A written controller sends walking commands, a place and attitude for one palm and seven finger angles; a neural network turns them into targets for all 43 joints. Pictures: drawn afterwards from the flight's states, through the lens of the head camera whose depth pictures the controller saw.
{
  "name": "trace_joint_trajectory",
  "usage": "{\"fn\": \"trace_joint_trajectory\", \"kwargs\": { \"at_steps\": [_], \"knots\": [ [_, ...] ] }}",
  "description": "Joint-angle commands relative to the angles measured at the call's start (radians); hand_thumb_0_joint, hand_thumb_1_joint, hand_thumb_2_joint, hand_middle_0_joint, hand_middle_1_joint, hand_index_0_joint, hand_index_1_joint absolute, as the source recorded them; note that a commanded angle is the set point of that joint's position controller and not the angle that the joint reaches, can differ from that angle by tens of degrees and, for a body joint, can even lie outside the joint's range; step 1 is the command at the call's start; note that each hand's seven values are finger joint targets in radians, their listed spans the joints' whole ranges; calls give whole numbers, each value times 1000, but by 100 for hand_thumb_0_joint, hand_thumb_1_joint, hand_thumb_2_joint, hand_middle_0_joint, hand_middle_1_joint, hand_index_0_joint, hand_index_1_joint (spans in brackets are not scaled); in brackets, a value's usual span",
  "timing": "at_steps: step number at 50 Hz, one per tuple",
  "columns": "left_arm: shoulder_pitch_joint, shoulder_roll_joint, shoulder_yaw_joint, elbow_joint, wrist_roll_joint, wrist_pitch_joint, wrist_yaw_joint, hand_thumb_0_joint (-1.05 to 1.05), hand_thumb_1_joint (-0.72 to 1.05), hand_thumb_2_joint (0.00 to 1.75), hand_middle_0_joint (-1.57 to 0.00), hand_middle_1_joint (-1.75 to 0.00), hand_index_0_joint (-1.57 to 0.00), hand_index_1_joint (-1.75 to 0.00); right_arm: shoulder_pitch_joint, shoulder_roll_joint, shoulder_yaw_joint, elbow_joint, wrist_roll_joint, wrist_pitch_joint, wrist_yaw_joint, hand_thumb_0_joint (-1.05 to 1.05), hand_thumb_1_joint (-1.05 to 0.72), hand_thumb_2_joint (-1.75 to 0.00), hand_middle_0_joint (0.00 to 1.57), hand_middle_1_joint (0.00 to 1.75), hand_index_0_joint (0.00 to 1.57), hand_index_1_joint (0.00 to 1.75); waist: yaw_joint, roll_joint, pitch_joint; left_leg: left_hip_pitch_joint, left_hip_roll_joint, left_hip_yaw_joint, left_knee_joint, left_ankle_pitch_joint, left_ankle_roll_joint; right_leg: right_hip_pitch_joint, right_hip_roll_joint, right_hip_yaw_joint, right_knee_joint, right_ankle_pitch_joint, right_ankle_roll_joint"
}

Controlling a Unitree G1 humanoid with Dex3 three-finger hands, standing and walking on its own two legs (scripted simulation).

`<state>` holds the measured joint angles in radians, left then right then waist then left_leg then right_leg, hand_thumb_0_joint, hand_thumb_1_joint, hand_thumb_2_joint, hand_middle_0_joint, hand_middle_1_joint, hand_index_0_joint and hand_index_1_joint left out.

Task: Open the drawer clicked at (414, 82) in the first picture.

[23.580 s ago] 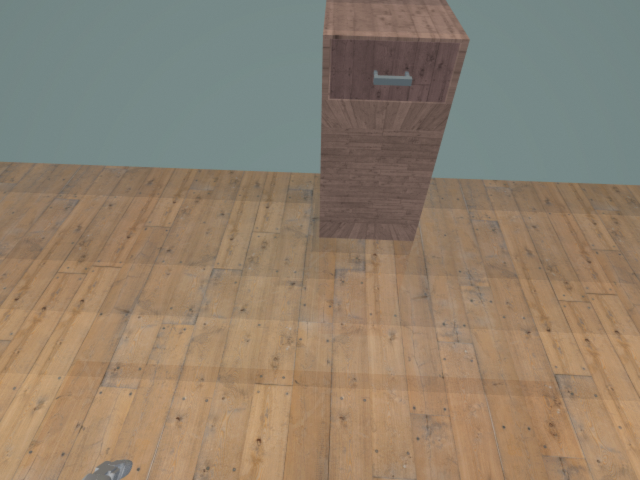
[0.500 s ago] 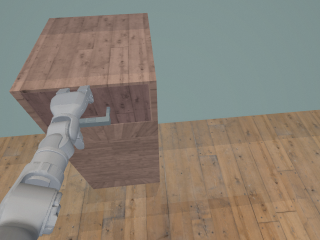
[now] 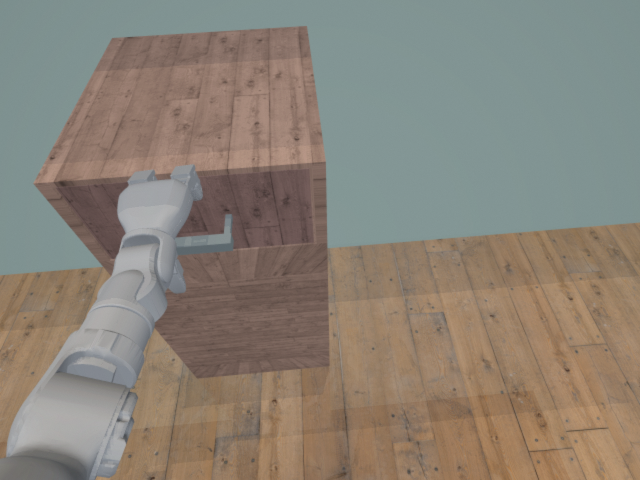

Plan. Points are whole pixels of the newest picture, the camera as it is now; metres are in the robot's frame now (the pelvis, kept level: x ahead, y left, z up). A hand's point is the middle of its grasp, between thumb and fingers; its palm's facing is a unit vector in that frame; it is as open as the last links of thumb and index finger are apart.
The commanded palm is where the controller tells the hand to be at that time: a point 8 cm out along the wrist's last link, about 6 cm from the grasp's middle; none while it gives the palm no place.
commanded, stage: move the hooked fingers above the handle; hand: left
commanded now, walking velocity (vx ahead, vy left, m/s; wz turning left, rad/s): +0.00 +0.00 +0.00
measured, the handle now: (198, 234) +0.48 +0.20 -0.01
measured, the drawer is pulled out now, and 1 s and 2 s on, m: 0.00 0.00 0.00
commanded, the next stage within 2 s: lower the fingers behind the handle in 1.38 s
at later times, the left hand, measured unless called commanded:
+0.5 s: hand (168, 226) +0.44 +0.22 +0.06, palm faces +0.04 -0.02 -1.00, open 13.7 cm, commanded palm +0.41 +0.22 +0.11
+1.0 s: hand (155, 232) +0.43 +0.23 +0.06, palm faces -0.01 +0.01 -1.00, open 13.8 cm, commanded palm +0.41 +0.21 +0.11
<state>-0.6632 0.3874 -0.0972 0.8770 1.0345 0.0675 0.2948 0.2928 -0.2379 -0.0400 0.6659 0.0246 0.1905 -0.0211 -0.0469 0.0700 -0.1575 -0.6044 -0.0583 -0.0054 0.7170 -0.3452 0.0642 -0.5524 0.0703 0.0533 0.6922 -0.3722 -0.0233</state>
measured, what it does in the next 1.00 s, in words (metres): stands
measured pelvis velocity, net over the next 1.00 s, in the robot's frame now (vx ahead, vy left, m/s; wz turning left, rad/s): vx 0.00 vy -0.01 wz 0.03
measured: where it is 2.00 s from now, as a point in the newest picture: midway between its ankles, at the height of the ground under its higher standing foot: outside the picture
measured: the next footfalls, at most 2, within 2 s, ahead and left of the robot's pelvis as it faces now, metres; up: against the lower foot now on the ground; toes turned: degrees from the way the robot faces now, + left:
none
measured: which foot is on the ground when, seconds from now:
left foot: down 0.00-1.00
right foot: down 0.00-1.00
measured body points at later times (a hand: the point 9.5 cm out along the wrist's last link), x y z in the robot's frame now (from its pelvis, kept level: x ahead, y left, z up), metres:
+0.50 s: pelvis +0.00 -0.01 +0.00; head +0.05 -0.02 +0.45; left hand +0.43 +0.22 +0.12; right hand +0.08 -0.28 -0.13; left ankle -0.01 +0.08 -0.71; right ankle -0.03 -0.11 -0.71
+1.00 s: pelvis +0.00 -0.01 +0.00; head +0.05 -0.03 +0.45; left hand +0.43 +0.23 +0.12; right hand +0.08 -0.27 -0.14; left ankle -0.01 +0.08 -0.71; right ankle -0.03 -0.11 -0.71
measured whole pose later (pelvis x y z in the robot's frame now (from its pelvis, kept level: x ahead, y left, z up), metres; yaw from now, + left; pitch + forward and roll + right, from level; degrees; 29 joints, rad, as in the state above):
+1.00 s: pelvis +0.00 -0.01 +0.00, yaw +1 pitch +14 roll -1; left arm -0.69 0.43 -0.13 0.88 1.00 0.10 0.26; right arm 0.29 -0.25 -0.05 0.67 0.04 0.17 -0.04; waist -0.03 0.07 -0.14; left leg -0.60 -0.06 -0.03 0.70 -0.34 0.05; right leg -0.55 0.07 0.03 0.68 -0.37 -0.04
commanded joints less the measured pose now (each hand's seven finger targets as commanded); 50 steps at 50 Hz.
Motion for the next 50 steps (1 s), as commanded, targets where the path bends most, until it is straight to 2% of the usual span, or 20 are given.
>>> {"fn": "trace_joint_trajectory", "kwargs": {
  "at_steps": [1,4,6,8,11,12,15,17,21,23,26,30,32,33,36,37,39,43,48,50],
  "knots": [
    [-355,267,75,-178,-12,11,-31,0,-50,30,-30,-120,-30,-120,16,-160,-47,-128,3,-16,-35,0,-90,-90,20,30,20,30,5,-116,-288,237,30,2,-89,379,-3,177,-15,-45,-103,358,-23],
    [-328,219,40,-243,-14,-44,-63,0,-50,30,-30,-120,-30,-120,15,-149,-51,-139,4,-24,-38,0,-90,-90,20,30,20,30,4,-74,-286,291,32,-7,-87,388,-3,140,-13,-46,-108,332,-24],
    [-366,167,-4,-267,-18,-81,-75,0,-50,30,-30,-120,-30,-120,18,-143,-53,-136,4,-31,-39,0,-90,-90,20,30,20,30,-19,-71,-241,298,34,-16,-88,355,-5,94,-14,-50,-115,279,-25],
    [-405,186,8,-262,-12,-106,-64,0,-50,30,-30,-120,-30,-120,25,-145,-56,-125,2,-39,-40,0,-90,-90,20,30,20,30,-29,-67,-205,292,34,-21,-85,294,-4,45,-12,-49,-119,221,-25],
    [-481,232,47,-313,-6,-137,-24,0,-50,30,-30,-120,-30,-120,32,-143,-60,-113,-4,-49,-41,0,-90,-90,20,30,20,30,-23,-22,-253,307,29,-30,-72,313,-9,29,-12,-51,-98,215,-33],
    [-490,279,86,-329,5,-144,-3,0,-50,30,-30,-120,-30,-120,35,-145,-61,-107,-5,-52,-40,0,-90,-90,20,30,20,30,-10,7,-309,328,28,-36,-65,332,-14,27,-9,-49,-84,223,-33],
    [-474,284,110,-310,11,-128,51,0,-50,30,-30,-120,-30,-120,35,-138,-62,-98,-12,-56,-34,0,-90,-90,20,30,20,30,4,36,-356,327,22,-29,-44,386,-23,41,-4,-56,-60,267,-37],
    [-463,324,137,-242,19,-87,69,0,-50,30,-30,-120,-30,-120,33,-145,-56,-89,-9,-52,-34,0,-90,-90,20,30,20,30,5,-14,-347,274,22,-24,-48,370,-22,61,-3,-56,-57,277,-32],
    [-443,227,53,-133,1,7,40,0,-50,30,-30,-120,-30,-120,39,-154,-58,-86,-5,-47,-26,0,-90,-90,20,30,20,30,-19,-61,-322,253,24,-1,-56,364,-15,92,-5,-57,-78,311,-27],
    [-411,242,48,-105,-10,27,-5,0,-50,30,-30,-120,-30,-120,47,-163,-55,-95,1,-40,-30,0,-90,-90,20,30,20,30,-17,-95,-329,236,22,8,-55,372,-8,143,-13,-43,-86,371,-19],
    [-360,228,40,-111,-25,16,-61,0,-50,30,-30,-120,-30,-120,43,-161,-53,-104,4,-26,-36,0,-90,-90,20,30,20,30,-14,-135,-315,231,20,11,-64,383,-2,187,-20,-36,-101,413,-16],
    [-335,186,6,-193,-28,-48,-102,0,-50,30,-30,-120,-30,-120,27,-153,-52,-126,4,-22,-40,0,-90,-90,20,30,20,30,-8,-97,-245,231,18,11,-73,343,1,151,-23,-30,-115,373,-18],
    [-344,275,80,-242,-20,-103,-98,0,-50,30,-30,-120,-30,-120,25,-152,-50,-130,3,-22,-46,0,-90,-90,20,30,20,30,8,-82,-265,223,17,3,-72,347,2,166,-23,-20,-104,375,-21],
    [-376,254,62,-294,-20,-131,-86,0,-50,30,-30,-120,-30,-120,23,-146,-53,-136,-1,-25,-47,0,-90,-90,20,30,20,30,0,-59,-278,235,16,2,-65,354,2,155,-22,-20,-95,377,-23],
    [-421,341,153,-387,3,-185,-13,0,-50,30,-30,-120,-30,-120,24,-137,-62,-125,-11,-37,-46,0,-90,-90,20,30,20,30,20,7,-343,273,20,-9,-45,408,-6,128,-14,-28,-64,361,-32],
    [-421,361,175,-397,14,-189,17,0,-50,30,-30,-120,-30,-120,25,-133,-64,-123,-12,-40,-45,0,-90,-90,20,30,20,30,26,28,-376,277,18,-11,-43,413,-11,124,-11,-30,-54,356,-30],
    [-389,386,212,-333,23,-156,71,0,-50,30,-30,-120,-30,-120,17,-133,-59,-110,-11,-44,-45,0,-90,-90,20,30,20,30,29,-5,-337,226,15,-8,-41,386,-13,115,-7,-36,-50,337,-31],
    [-390,326,142,-194,21,-31,100,0,-50,30,-30,-120,-30,-120,21,-144,-57,-90,-3,-49,-37,0,-90,-90,20,30,20,30,3,-37,-306,199,15,12,-52,328,-14,106,-6,-44,-68,305,-25],
    [-402,121,-57,-141,-46,47,-50,0,-50,30,-30,-120,-30,-120,47,-161,-65,-97,9,-40,-32,0,-90,-90,20,30,20,30,-56,-113,-324,273,22,11,-52,369,-1,136,-16,-40,-105,391,-8],
    [-395,115,-70,-143,-56,20,-106,0,-50,30,-30,-120,-30,-120,42,-161,-61,-97,8,-33,-40,0,-90,-90,20,30,20,30,-62,-148,-271,268,20,2,-57,342,4,125,-20,-38,-119,372,-4]
  ]
}}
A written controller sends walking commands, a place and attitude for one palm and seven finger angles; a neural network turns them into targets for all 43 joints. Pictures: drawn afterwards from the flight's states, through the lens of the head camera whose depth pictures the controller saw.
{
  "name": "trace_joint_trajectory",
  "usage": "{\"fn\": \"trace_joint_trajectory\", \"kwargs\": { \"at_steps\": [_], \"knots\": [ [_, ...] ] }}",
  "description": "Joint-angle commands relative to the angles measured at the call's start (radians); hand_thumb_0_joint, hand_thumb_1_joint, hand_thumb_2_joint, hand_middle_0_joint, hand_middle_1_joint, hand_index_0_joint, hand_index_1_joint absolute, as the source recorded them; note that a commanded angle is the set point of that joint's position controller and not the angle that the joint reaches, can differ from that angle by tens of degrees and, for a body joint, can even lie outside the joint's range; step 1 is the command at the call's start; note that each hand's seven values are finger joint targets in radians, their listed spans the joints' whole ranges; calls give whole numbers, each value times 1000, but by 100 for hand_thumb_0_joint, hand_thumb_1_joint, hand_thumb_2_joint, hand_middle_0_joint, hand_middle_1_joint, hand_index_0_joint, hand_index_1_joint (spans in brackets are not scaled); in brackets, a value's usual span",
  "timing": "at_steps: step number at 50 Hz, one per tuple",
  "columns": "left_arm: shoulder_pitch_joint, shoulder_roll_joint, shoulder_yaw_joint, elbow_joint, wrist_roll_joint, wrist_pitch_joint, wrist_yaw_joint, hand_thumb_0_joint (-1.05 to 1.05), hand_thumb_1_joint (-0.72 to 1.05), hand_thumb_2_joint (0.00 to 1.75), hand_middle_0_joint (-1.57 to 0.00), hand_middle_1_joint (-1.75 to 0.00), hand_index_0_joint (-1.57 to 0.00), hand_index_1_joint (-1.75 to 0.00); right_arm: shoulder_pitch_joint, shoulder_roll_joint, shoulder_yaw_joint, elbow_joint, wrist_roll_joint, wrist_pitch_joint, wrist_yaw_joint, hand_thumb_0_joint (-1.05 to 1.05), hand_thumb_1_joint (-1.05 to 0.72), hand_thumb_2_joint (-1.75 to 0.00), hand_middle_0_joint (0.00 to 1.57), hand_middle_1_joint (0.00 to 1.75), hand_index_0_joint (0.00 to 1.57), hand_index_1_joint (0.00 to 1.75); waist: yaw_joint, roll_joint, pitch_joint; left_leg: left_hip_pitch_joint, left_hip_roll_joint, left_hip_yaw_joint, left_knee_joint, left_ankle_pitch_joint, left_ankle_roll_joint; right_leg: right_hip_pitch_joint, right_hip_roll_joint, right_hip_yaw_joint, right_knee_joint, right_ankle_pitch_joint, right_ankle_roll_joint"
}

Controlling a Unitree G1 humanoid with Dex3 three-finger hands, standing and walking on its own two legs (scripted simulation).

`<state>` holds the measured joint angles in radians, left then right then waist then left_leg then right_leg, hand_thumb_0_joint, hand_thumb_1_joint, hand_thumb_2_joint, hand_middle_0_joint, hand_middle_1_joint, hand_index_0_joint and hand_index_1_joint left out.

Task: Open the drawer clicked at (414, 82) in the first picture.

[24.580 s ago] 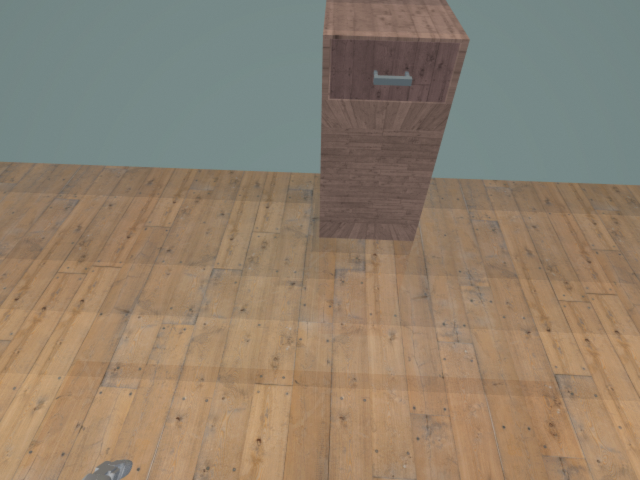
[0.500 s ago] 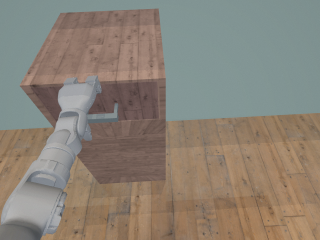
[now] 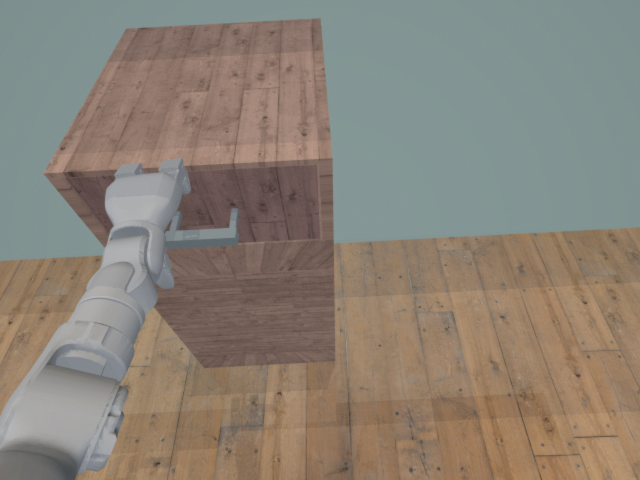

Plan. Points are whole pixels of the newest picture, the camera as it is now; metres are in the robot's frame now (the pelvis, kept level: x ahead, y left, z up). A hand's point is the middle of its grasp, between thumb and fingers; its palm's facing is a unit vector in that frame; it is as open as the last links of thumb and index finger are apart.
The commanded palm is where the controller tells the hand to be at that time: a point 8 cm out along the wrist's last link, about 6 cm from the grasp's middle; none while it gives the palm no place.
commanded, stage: move the hooked fingers above the handle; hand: left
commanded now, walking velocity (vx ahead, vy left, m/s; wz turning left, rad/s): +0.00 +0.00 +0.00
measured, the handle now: (203, 227) +0.49 +0.20 -0.01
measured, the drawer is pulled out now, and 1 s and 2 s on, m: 0.00 0.00 0.00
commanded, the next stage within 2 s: lower the fingers behind the handle in 0.38 s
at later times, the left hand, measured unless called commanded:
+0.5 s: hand (157, 227) +0.44 +0.24 +0.05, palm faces -0.04 -0.01 -1.00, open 13.6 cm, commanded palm +0.42 +0.23 +0.11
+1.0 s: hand (171, 248) +0.43 +0.24 +0.01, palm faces -0.04 -0.02 -1.00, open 13.8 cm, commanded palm +0.42 +0.22 +0.07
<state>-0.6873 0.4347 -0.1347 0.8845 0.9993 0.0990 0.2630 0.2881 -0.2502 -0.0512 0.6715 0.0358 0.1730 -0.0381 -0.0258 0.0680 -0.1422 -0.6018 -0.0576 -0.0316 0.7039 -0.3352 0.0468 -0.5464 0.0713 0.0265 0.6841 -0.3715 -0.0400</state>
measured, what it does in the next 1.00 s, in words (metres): stands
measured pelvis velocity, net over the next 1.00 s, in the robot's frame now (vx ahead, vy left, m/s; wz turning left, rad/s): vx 0.00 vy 0.01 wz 0.00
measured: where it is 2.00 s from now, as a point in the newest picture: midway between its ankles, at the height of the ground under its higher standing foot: outside the picture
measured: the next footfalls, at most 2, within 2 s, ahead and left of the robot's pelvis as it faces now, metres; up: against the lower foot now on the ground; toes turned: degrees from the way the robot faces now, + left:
none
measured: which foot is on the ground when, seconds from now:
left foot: down 0.00-1.00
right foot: down 0.00-1.00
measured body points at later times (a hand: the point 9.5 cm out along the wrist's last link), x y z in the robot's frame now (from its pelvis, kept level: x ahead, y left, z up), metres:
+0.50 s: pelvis +0.01 +0.00 +0.00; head +0.06 -0.02 +0.45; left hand +0.43 +0.24 +0.11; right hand +0.08 -0.25 -0.14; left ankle +0.00 +0.09 -0.72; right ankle -0.03 -0.10 -0.72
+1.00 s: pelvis +0.00 +0.01 -0.01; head +0.07 +0.00 +0.43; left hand +0.43 +0.23 +0.07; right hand +0.06 -0.25 -0.15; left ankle +0.00 +0.09 -0.72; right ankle -0.03 -0.10 -0.72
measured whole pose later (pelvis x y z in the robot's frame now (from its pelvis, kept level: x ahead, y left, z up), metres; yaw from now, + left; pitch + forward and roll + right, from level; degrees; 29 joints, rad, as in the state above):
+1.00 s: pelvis +0.00 +0.01 -0.01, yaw +0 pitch +16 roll -2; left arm -0.65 0.40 -0.12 0.91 1.03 0.09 0.33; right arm 0.30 -0.23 -0.06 0.69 0.02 0.17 -0.02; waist -0.04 0.06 -0.16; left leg -0.71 -0.06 -0.03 0.80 -0.38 0.06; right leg -0.64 0.07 0.02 0.76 -0.40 -0.03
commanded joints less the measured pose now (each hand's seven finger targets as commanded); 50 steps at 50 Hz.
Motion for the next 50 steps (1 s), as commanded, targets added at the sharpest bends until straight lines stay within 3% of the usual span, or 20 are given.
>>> {"fn": "trace_joint_trajectory", "kwargs": {
  "at_steps": [1,3,7,11,13,14,17,20,24,25,28,29,30,32,33,37,42,46,49,50],
  "knots": [
    [-372,73,-26,-160,-28,-34,-95,0,-50,30,-30,-120,-30,-120,44,-149,-45,-107,-5,-15,-29,0,-90,-90,20,30,20,30,-83,-150,-271,257,17,24,-49,325,23,123,-25,-9,-115,366,10],
    [-418,124,10,-216,-16,-100,-107,0,-50,30,-30,-120,-30,-120,46,-144,-42,-108,-11,-14,-37,0,-90,-90,20,30,20,30,-70,-102,-260,250,12,21,-46,308,24,108,-28,-1,-105,350,5],
    [-431,340,215,-359,40,-222,-17,0,-50,30,-30,-120,-30,-120,42,-126,-42,-121,-24,-14,-40,0,-90,-90,20,30,20,30,6,31,-399,270,11,8,-19,425,9,130,-19,3,-39,398,-14],
    [-328,382,300,-288,66,-156,119,0,-50,30,-30,-120,-30,-120,12,-114,-35,-124,-31,-20,-29,0,-90,-90,20,30,20,30,47,1,-355,161,8,26,-15,418,-4,143,-8,-14,-12,389,-21],
    [-331,367,279,-294,75,-96,159,0,-50,30,-30,-120,-30,-120,8,-120,-36,-131,-28,-21,-22,0,-90,-90,20,30,20,30,45,-1,-374,169,10,35,-16,425,-8,147,-5,-19,-10,401,-20],
    [-352,377,281,-317,78,-78,174,0,-50,30,-30,-120,-30,-120,5,-124,-37,-128,-28,-19,-20,0,-90,-90,20,30,20,30,44,0,-427,189,10,39,-18,443,-8,169,-7,-14,-12,423,-16],
    [-377,356,236,-263,61,1,155,0,-50,30,-30,-120,-30,-120,11,-134,-42,-110,-15,-14,-25,0,-90,-90,20,30,20,30,4,-52,-465,210,15,48,-29,426,1,213,-12,-4,-37,450,1],
    [-386,271,151,-209,18,44,80,0,-50,30,-30,-120,-30,-120,21,-146,-46,-102,-1,-12,-33,0,-90,-90,20,30,20,30,-40,-116,-388,236,21,51,-49,394,14,208,-16,-8,-81,443,10],
    [-397,123,6,-220,-18,0,-54,0,-50,30,-30,-120,-30,-120,29,-148,-45,-100,4,-16,-43,0,-90,-90,20,30,20,30,-81,-121,-305,297,21,34,-63,372,24,148,-22,-10,-121,408,15],
    [-356,119,3,-185,-18,-20,-82,0,-50,30,-30,-120,-30,-120,35,-148,-44,-99,1,-17,-46,0,-90,-90,20,30,20,30,-79,-134,-256,279,19,32,-61,349,27,137,-23,-10,-128,394,13],
    [-319,158,29,-198,-1,-116,-132,0,-50,30,-30,-120,-30,-120,41,-145,-37,-107,-10,-12,-50,0,-90,-90,20,30,20,30,-55,-72,-231,267,13,26,-54,338,23,107,-25,-4,-115,361,0],
    [-334,190,58,-212,11,-148,-130,0,-50,30,-30,-120,-30,-120,42,-141,-36,-108,-10,-10,-49,0,-90,-90,20,30,20,30,-47,-71,-225,253,15,20,-50,328,19,86,-24,-4,-108,337,-2],
    [-318,174,55,-221,8,-177,-123,0,-50,30,-30,-120,-30,-120,44,-138,-36,-114,-13,-11,-45,0,-90,-90,20,30,20,30,-38,-42,-223,243,11,22,-44,327,19,81,-23,-4,-99,331,-8],
    [-320,277,160,-270,24,-232,-84,0,-50,30,-30,-120,-30,-120,45,-135,-41,-122,-14,-10,-42,0,-90,-90,20,30,20,30,-7,-12,-286,228,14,15,-26,362,13,87,-19,-2,-63,344,-14],
    [-320,271,168,-290,24,-248,-53,0,-50,30,-30,-120,-30,-120,45,-131,-45,-127,-19,-13,-38,0,-90,-90,20,30,20,30,-3,13,-305,230,15,14,-13,383,9,75,-15,-8,-43,351,-18],
    [-306,297,242,-312,53,-239,87,0,-50,30,-30,-120,-30,-120,45,-127,-59,-123,-33,-27,-17,0,-90,-90,20,30,20,30,16,23,-385,215,23,4,31,444,-8,15,-2,-28,18,345,-20],
    [-354,209,165,-242,81,-102,185,0,-50,30,-30,-120,-30,-120,66,-143,-69,-93,-36,-30,7,0,-90,-90,20,30,20,30,-29,2,-455,238,33,7,63,467,-15,-33,6,-42,39,348,-12],
    [-443,99,42,-215,44,-21,126,0,-50,30,-30,-120,-30,-120,88,-151,-76,-80,-24,-27,7,0,-90,-90,20,30,20,30,-87,-37,-444,290,40,-2,49,432,-4,-34,8,-40,-4,325,-4],
    [-459,96,24,-213,28,-38,65,0,-50,30,-30,-120,-30,-120,95,-148,-69,-74,-23,-23,-10,0,-90,-90,20,30,20,30,-94,-50,-431,321,39,-14,39,418,5,-35,4,-36,-26,310,2],
    [-450,98,24,-203,21,-55,49,0,-50,30,-30,-120,-30,-120,93,-147,-68,-73,-26,-24,-16,0,-90,-90,20,30,20,30,-98,-44,-389,310,39,-8,38,402,10,-34,2,-33,-34,309,0]
  ]
}}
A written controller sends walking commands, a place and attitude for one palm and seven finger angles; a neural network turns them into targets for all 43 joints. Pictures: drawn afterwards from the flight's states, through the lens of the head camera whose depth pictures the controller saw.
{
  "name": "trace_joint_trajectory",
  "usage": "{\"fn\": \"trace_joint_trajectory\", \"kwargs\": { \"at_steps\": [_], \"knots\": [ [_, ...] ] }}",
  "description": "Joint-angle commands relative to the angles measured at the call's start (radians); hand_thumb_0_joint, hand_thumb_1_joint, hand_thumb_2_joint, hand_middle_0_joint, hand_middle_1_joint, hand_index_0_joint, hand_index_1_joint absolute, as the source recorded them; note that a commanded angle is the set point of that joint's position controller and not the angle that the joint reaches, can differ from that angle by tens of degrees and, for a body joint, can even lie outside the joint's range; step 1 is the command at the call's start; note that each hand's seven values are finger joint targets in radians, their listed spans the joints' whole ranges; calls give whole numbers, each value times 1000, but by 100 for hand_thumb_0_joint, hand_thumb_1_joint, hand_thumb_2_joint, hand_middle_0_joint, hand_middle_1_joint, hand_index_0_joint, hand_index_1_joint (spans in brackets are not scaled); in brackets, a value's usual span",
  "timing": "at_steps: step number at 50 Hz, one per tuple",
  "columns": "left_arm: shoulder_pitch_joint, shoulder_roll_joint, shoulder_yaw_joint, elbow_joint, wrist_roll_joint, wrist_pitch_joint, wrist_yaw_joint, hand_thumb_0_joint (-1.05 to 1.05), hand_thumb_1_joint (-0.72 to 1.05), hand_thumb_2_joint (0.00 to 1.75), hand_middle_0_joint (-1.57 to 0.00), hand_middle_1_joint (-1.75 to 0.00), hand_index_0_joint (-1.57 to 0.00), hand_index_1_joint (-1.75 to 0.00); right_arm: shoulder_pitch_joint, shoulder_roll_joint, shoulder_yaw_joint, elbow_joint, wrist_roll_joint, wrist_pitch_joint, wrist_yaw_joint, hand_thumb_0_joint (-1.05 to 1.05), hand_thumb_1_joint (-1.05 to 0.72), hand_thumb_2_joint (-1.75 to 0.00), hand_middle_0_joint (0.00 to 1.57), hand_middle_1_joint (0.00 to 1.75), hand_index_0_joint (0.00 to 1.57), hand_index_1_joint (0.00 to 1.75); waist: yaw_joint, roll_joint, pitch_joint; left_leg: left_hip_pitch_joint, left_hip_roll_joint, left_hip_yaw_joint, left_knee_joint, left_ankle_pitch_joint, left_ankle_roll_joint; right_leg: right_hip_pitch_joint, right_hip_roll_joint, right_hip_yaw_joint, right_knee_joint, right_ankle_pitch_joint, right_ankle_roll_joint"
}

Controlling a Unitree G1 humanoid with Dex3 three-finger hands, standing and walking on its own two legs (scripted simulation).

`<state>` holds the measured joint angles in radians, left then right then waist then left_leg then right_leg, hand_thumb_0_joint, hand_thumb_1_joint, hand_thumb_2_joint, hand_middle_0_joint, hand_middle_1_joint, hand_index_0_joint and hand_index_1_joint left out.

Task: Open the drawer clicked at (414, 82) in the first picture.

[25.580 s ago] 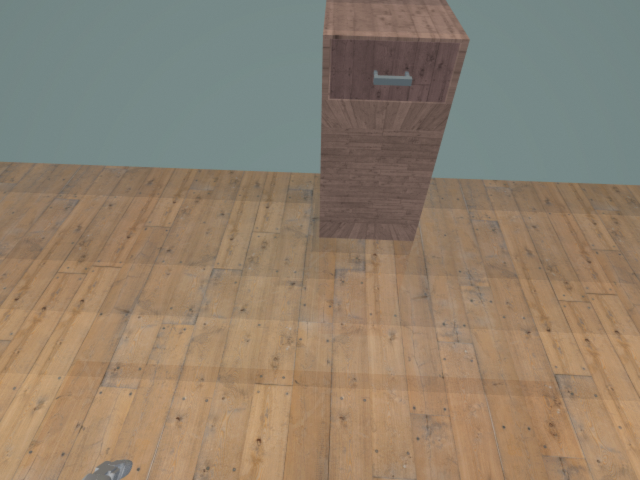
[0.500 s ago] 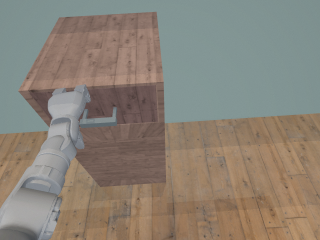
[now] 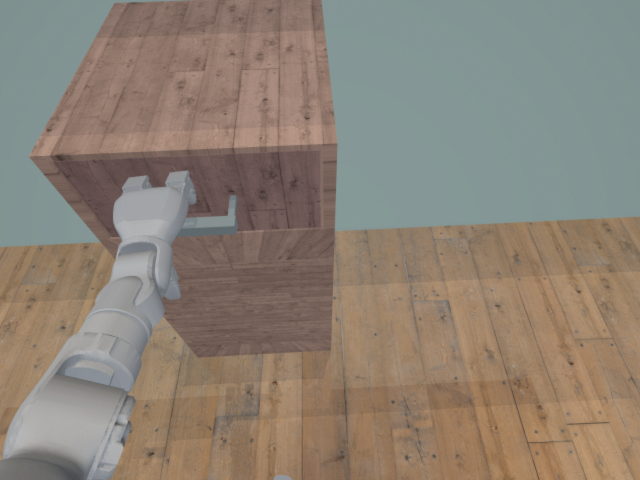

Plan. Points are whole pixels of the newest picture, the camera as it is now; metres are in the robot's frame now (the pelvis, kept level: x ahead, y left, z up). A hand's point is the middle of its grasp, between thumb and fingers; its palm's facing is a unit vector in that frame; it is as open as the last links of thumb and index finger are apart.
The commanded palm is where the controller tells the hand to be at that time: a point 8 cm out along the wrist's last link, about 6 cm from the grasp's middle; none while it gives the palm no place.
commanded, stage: lower the fingers behind the handle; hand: left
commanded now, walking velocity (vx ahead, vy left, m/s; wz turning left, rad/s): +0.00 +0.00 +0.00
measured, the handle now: (201, 215) +0.49 +0.19 +0.00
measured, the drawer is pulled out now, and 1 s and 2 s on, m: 0.00 0.00 0.00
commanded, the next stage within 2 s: lift the fingers back up to retry in 1.08 s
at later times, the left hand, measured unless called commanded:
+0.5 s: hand (191, 236) +0.44 +0.20 +0.01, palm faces +0.01 -0.02 -1.00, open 13.8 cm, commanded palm +0.41 +0.21 +0.05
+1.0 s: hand (192, 236) +0.44 +0.20 +0.01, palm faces +0.00 +0.00 -1.00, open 13.8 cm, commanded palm +0.42 +0.21 +0.04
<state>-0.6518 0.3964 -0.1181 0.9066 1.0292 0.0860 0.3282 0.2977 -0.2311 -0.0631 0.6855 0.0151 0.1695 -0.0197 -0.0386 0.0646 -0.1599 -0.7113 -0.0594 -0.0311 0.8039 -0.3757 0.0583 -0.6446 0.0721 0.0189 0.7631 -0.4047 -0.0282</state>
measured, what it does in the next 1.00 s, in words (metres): stands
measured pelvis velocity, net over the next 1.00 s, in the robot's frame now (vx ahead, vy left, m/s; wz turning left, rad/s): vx -0.02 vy -0.01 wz -0.02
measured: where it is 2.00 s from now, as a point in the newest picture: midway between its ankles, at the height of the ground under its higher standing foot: outside the picture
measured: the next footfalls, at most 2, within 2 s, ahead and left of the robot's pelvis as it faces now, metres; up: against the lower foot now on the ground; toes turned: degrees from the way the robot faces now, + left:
none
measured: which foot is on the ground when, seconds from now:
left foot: down 0.00-1.00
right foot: down 0.00-1.00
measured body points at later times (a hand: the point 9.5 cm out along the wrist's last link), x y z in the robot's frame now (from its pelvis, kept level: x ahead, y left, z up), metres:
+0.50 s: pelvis -0.01 +0.00 -0.01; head +0.06 -0.01 +0.44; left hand +0.44 +0.20 +0.07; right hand +0.04 -0.27 -0.14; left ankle +0.00 +0.08 -0.70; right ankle -0.03 -0.11 -0.70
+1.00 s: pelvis -0.02 -0.01 -0.02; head +0.06 -0.01 +0.43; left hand +0.44 +0.20 +0.06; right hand +0.02 -0.28 -0.15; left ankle +0.00 +0.08 -0.70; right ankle -0.03 -0.11 -0.70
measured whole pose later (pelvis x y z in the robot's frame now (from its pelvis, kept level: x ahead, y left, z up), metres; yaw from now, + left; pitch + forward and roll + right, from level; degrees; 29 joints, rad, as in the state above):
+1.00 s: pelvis -0.02 -0.01 -0.02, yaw -1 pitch +19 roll -2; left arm -0.75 0.42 -0.10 1.02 1.07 0.03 0.39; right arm 0.34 -0.25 -0.03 0.64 0.03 0.15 -0.05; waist -0.08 0.05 -0.18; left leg -0.86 -0.04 -0.02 0.91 -0.39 0.04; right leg -0.80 0.09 0.01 0.87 -0.41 -0.04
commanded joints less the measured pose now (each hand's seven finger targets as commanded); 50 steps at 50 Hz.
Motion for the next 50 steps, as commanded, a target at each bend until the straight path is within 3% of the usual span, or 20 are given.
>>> {"fn": "trace_joint_trajectory", "kwargs": {
  "at_steps": [1,2,5,7,9,13,16,20,24,27,30,33,34,38,40,42,47,49,50],
  "knots": [
    [-478,172,37,-230,-8,-66,-29,0,-50,30,-30,-120,-30,-120,84,-167,-51,-89,-7,-19,-40,0,-90,-90,20,30,20,30,-73,-41,-365,404,40,-15,-68,445,-3,74,-2,-25,-110,338,-16],
    [-471,192,51,-232,6,-91,-32,0,-50,30,-30,-120,-30,-120,80,-161,-46,-91,-6,-19,-43,0,-90,-90,20,30,20,30,-61,-19,-365,398,38,-13,-67,441,-4,63,-2,-21,-103,335,-15],
    [-357,228,110,-153,31,-128,-11,0,-50,30,-30,-120,-30,-120,79,-153,-36,-100,-9,-14,-41,0,-90,-90,20,30,20,30,-21,-24,-280,303,33,-6,-69,399,-6,54,3,-29,-87,304,-28],
    [-313,305,182,-134,48,-133,20,0,-50,30,-30,-120,-30,-120,69,-152,-30,-113,-11,-10,-38,0,-90,-90,20,30,20,30,11,-25,-296,239,29,9,-66,390,-7,89,2,-20,-67,329,-30],
    [-270,313,197,-113,55,-109,55,0,-50,30,-30,-120,-30,-120,61,-152,-26,-126,-11,-7,-33,0,-90,-90,20,30,20,30,23,-52,-293,185,27,18,-62,362,-9,100,3,-18,-58,328,-30],
    [-305,238,144,-128,63,-77,100,0,-50,30,-30,-120,-30,-120,80,-156,-43,-129,-10,-18,-20,0,-90,-90,20,30,20,30,-3,-42,-345,213,32,26,-44,368,-10,77,6,-23,-47,324,-27],
    [-360,243,141,-154,50,-76,106,0,-50,30,-30,-120,-30,-120,98,-162,-54,-113,-10,-25,-22,0,-90,-90,20,30,20,30,-29,-52,-403,245,35,21,-27,394,-6,82,5,-16,-46,349,-21],
    [-366,219,106,-66,46,-31,103,0,-50,30,-30,-120,-30,-120,100,-164,-46,-98,-4,-22,-25,0,-90,-90,20,30,20,30,-49,-61,-323,201,31,26,-37,310,-3,45,4,-18,-64,289,-16],
    [-358,275,130,-12,52,-11,82,0,-50,30,-30,-120,-30,-120,102,-168,-35,-97,0,-18,-32,0,-90,-90,20,30,20,30,-38,-73,-320,155,25,31,-37,283,2,72,-1,-5,-66,295,-13],
    [-314,238,104,16,47,-15,56,0,-50,30,-30,-120,-30,-120,103,-163,-32,-109,0,-17,-33,0,-90,-90,20,30,20,30,-35,-69,-309,148,23,38,-33,288,4,81,-2,-5,-66,315,-13],
    [-259,265,121,32,45,-28,35,0,-50,30,-30,-120,-30,-120,99,-166,-27,-122,1,-13,-39,0,-90,-90,20,30,20,30,-26,-100,-282,99,21,42,-27,259,6,95,-5,4,-66,315,-11],
    [-256,237,95,45,40,-47,23,0,-50,30,-30,-120,-30,-120,102,-166,-24,-132,3,-17,-40,0,-90,-90,20,30,20,30,-39,-115,-239,60,18,43,-17,210,8,62,-6,8,-66,273,-8],
    [-268,253,101,50,45,-52,24,0,-50,30,-30,-120,-30,-120,102,-166,-23,-130,6,-20,-42,0,-90,-90,20,30,20,30,-45,-124,-222,43,19,40,-12,189,9,44,-8,10,-67,251,-6],
    [-338,256,93,23,43,-63,34,0,-50,30,-30,-120,-30,-120,118,-166,-25,-131,6,-30,-43,0,-90,-90,20,30,20,30,-57,-79,-251,58,23,35,0,174,10,-3,-6,4,-51,202,-9],
    [-325,280,113,28,44,-56,41,0,-50,30,-30,-120,-30,-120,123,-166,-25,-129,5,-29,-42,0,-90,-90,20,30,20,30,-46,-78,-283,54,20,34,7,179,8,11,-6,6,-43,207,-9],
    [-352,271,105,26,42,-50,44,0,-50,30,-30,-120,-30,-120,132,-165,-26,-124,5,-31,-42,0,-90,-90,20,30,20,30,-53,-66,-306,61,21,33,13,189,8,3,-5,4,-37,214,-8],
    [-401,270,89,64,32,-24,43,0,-50,30,-30,-120,-30,-120,138,-170,-19,-116,9,-35,-45,0,-90,-90,20,30,20,30,-77,-101,-282,30,21,32,14,141,13,-7,-7,6,-50,174,0],
    [-393,306,112,71,32,-16,37,0,-50,30,-30,-120,-30,-120,140,-172,-15,-116,9,-32,-46,0,-90,-90,20,30,20,30,-62,-89,-298,26,19,32,13,152,12,10,-6,6,-44,186,-2],
    [-383,294,102,78,32,-12,32,0,-50,30,-30,-120,-30,-120,137,-171,-15,-119,9,-29,-48,0,-90,-90,20,30,20,30,-65,-91,-298,27,19,34,15,153,12,13,-6,8,-46,192,-1]
  ]
}}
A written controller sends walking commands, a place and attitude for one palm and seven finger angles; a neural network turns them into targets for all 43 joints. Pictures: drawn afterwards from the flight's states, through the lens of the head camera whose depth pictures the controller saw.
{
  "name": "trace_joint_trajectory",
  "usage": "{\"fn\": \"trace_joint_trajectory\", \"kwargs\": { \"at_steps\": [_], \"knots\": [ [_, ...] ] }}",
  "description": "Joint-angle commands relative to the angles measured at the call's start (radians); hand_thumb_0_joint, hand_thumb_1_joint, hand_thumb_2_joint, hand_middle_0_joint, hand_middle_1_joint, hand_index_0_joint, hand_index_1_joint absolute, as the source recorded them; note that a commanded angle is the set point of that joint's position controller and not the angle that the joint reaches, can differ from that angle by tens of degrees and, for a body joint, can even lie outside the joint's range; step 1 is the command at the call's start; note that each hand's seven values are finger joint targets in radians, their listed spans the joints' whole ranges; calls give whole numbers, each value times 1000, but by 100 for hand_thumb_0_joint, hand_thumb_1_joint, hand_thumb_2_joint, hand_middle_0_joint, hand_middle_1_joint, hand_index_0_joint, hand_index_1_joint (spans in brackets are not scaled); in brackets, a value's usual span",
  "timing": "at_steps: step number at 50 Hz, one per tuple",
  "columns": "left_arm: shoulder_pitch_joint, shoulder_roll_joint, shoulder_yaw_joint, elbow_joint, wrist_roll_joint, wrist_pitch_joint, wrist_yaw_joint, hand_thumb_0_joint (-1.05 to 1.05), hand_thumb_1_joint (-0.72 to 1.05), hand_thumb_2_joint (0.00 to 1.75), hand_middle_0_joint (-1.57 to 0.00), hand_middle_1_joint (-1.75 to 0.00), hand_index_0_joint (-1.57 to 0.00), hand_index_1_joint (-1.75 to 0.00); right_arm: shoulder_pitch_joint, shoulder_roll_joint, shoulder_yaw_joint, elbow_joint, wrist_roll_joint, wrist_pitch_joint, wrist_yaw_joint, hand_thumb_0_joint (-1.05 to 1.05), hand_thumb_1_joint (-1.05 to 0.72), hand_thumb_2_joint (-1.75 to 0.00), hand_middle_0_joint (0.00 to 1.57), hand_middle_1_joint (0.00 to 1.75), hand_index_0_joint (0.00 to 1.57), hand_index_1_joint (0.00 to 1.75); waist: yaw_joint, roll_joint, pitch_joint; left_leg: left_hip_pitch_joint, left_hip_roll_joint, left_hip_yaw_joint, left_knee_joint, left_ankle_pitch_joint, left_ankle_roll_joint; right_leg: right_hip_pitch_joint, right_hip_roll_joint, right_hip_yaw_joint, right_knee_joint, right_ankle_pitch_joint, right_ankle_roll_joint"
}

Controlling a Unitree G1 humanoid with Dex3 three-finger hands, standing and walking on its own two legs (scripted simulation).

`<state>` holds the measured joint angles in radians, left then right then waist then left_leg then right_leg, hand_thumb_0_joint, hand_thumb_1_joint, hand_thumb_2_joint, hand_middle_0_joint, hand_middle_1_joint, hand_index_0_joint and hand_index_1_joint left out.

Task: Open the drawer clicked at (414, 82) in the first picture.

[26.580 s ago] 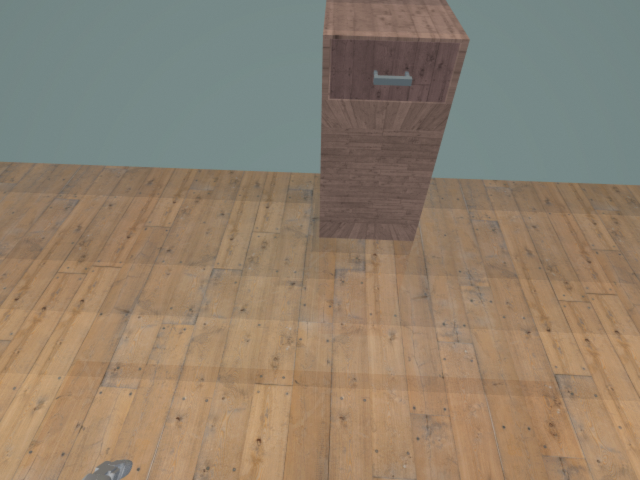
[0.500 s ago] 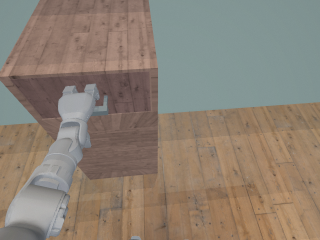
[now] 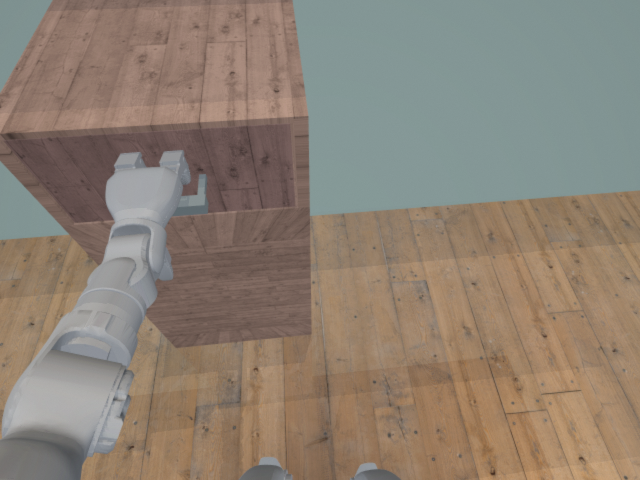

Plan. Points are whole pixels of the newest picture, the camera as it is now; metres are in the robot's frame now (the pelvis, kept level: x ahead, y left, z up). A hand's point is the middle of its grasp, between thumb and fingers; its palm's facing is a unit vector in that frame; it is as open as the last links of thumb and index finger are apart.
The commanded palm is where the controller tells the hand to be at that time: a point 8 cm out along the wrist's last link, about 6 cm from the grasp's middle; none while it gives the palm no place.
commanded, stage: lower the fingers behind the handle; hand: left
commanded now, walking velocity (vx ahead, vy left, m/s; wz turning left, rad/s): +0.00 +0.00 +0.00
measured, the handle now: (169, 195) +0.51 +0.21 +0.02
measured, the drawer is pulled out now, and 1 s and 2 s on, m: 0.00 0.00 0.00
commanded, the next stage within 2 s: lift the fingers back up to retry in 0.08 s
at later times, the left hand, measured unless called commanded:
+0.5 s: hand (152, 212) +0.46 +0.22 +0.04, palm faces -0.02 -0.06 -1.00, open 13.8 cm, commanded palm +0.44 +0.23 +0.10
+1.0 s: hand (128, 201) +0.45 +0.24 +0.08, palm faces -0.06 -0.07 -1.00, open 13.8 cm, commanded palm +0.43 +0.24 +0.14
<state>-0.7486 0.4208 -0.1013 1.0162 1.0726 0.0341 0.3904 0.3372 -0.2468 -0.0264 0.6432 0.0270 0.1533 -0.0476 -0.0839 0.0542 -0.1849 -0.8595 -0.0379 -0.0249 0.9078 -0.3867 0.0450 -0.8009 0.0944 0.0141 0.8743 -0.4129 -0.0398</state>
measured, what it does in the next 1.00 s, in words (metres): stands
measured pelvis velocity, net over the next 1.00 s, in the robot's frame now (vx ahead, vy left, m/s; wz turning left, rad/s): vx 0.03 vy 0.02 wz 0.01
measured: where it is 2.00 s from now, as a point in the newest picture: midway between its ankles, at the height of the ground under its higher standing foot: outside the picture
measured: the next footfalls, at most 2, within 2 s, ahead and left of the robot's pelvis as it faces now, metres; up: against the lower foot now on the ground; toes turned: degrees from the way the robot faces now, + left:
none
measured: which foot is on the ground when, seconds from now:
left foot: down 0.00-1.00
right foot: down 0.00-1.00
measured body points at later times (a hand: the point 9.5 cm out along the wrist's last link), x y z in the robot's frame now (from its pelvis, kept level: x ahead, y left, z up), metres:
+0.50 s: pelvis +0.01 +0.01 +0.01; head +0.08 +0.00 +0.46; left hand +0.46 +0.22 +0.09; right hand +0.04 -0.26 -0.12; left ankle +0.02 +0.09 -0.69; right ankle +0.00 -0.10 -0.69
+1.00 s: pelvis +0.03 +0.02 +0.03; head +0.08 +0.01 +0.48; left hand +0.45 +0.24 +0.13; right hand +0.15 -0.24 -0.09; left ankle +0.02 +0.09 -0.69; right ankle +0.00 -0.10 -0.69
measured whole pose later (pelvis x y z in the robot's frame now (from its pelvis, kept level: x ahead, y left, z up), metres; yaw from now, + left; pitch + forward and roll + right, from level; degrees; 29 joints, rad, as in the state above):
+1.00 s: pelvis +0.03 +0.02 +0.03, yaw +1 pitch +12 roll -1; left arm -0.59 0.40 -0.13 0.76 1.00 0.04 0.18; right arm 0.26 -0.25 -0.04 0.62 0.03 0.19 -0.03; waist -0.02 0.05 -0.15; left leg -0.56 -0.06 -0.02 0.70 -0.35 0.07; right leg -0.49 0.06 0.04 0.66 -0.38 -0.02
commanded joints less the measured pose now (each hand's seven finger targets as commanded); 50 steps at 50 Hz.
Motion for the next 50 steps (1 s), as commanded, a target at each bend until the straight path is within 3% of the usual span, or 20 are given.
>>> {"fn": "trace_joint_trajectory", "kwargs": {
  "at_steps": [1,3,5,8,11,12,20,23,26,28,31,32,35,39,40,41,42,45,48,50],
  "knots": [
    [-300,261,81,-37,-16,39,-37,0,-50,30,-30,-120,-30,-120,99,-154,-51,-77,-3,-12,-20,0,-90,-90,20,30,20,30,-22,-84,-283,179,-3,23,-92,170,25,175,-29,10,-156,204,9],
    [-294,227,54,-26,-15,36,-44,0,-50,30,-30,-120,-30,-120,102,-154,-50,-79,0,-14,-20,0,-90,-90,20,30,20,30,-29,-75,-245,183,-1,24,-97,153,25,143,-26,3,-162,177,9],
    [-288,251,69,-12,-10,33,-49,0,-50,30,-30,-120,-30,-120,101,-157,-48,-78,0,-14,-21,0,-90,-90,20,30,20,30,-26,-86,-226,167,0,22,-96,128,25,132,-27,5,-167,146,9],
    [-305,234,55,-19,-9,22,-53,0,-50,30,-30,-120,-30,-120,104,-158,-49,-81,0,-18,-23,0,-90,-90,20,30,20,30,-38,-99,-225,164,3,18,-96,115,27,121,-28,5,-166,132,11],
    [-313,247,78,-88,-24,3,-54,0,-50,30,-30,-120,-30,-120,105,-152,-53,-87,-3,-20,-21,0,-90,-90,20,30,20,30,-15,-50,-301,213,3,22,-103,160,26,169,-27,7,-163,174,6],
    [-320,279,97,-109,-20,-1,-50,0,-50,30,-30,-120,-30,-120,109,-154,-54,-87,0,-17,-22,0,-90,-90,20,30,20,30,-7,-41,-321,233,3,21,-109,170,25,180,-26,8,-165,178,6],
    [-376,294,120,-229,-25,-30,-21,0,-50,30,-30,-120,-30,-120,90,-149,-63,-82,1,-24,-25,0,-90,-90,20,30,20,30,-5,-13,-307,324,11,13,-158,221,24,210,-21,-3,-204,195,3],
    [-364,337,163,-283,-15,-41,-6,0,-50,30,-30,-120,-30,-120,82,-147,-68,-80,-2,-23,-24,0,-90,-90,20,30,20,30,21,21,-366,390,12,9,-166,308,18,246,-19,-7,-196,259,-4],
    [-364,285,133,-333,-22,-40,-5,0,-50,30,-30,-120,-30,-120,71,-146,-74,-76,-6,-23,-16,0,-90,-90,20,30,20,30,16,42,-390,463,17,4,-174,392,12,255,-16,-17,-204,305,-9],
    [-351,248,112,-349,-29,-35,-9,0,-50,30,-30,-120,-30,-120,68,-146,-80,-72,-4,-24,-11,0,-90,-90,20,30,20,30,11,39,-362,506,22,0,-182,426,9,239,-13,-25,-212,314,-9],
    [-349,251,118,-413,-44,-25,-22,0,-50,30,-30,-120,-30,-120,52,-150,-85,-71,-6,-24,-5,0,-90,-90,20,30,20,30,17,39,-394,572,28,-10,-191,512,6,271,-13,-27,-220,358,-11],
    [-345,223,92,-433,-45,-23,-30,0,-50,30,-30,-120,-30,-120,48,-146,-85,-72,-3,-22,-2,0,-90,-90,20,30,20,30,14,47,-397,598,29,-12,-194,547,5,267,-12,-29,-223,378,-7],
    [-301,198,76,-431,-57,1,-59,0,-50,30,-30,-120,-30,-120,29,-147,-85,-76,-2,-18,2,0,-90,-90,20,30,20,30,16,11,-328,595,29,-13,-210,545,7,283,-13,-32,-244,378,-7],
    [-284,230,87,-458,-58,20,-102,0,-50,30,-30,-120,-30,-120,-2,-149,-75,-86,4,-4,1,0,-90,-90,20,30,20,30,32,-21,-321,600,23,-12,-235,564,7,340,-21,-27,-258,418,-6],
    [-240,195,65,-416,-61,31,-114,0,-50,30,-30,-120,-30,-120,-8,-146,-74,-90,3,-3,2,0,-90,-90,20,30,20,30,32,-19,-267,583,22,-8,-239,558,8,335,-22,-31,-263,410,-10],
    [-261,176,45,-444,-69,26,-130,0,-50,30,-30,-120,-30,-120,-9,-149,-73,-92,3,-1,4,0,-90,-90,20,30,20,30,25,-21,-273,596,24,-11,-244,569,6,340,-26,-30,-268,412,-11],
    [-222,193,63,-423,-57,25,-142,0,-50,30,-30,-120,-30,-120,-14,-145,-72,-91,6,3,4,0,-90,-90,20,30,20,30,40,-33,-266,597,25,-11,-244,590,5,337,-25,-30,-265,422,-9],
    [-186,157,33,-421,-68,23,-175,0,-50,30,-30,-120,-30,-120,-26,-147,-69,-109,4,13,5,0,-90,-90,20,30,20,30,38,-58,-236,583,21,-5,-247,553,8,348,-28,-28,-274,416,-10],
    [-227,204,64,-428,-62,-4,-193,0,-50,30,-30,-120,-30,-120,-34,-149,-67,-110,1,21,-3,0,-90,-90,20,30,20,30,36,-75,-228,559,16,2,-246,508,10,361,-34,-19,-271,423,-9],
    [-251,220,75,-474,-58,-36,-187,0,-50,30,-30,-120,-30,-120,-42,-143,-66,-118,-1,19,-7,0,-90,-90,20,30,20,30,44,-48,-257,563,10,2,-244,504,10,368,-36,-14,-266,426,-12]
  ]
}}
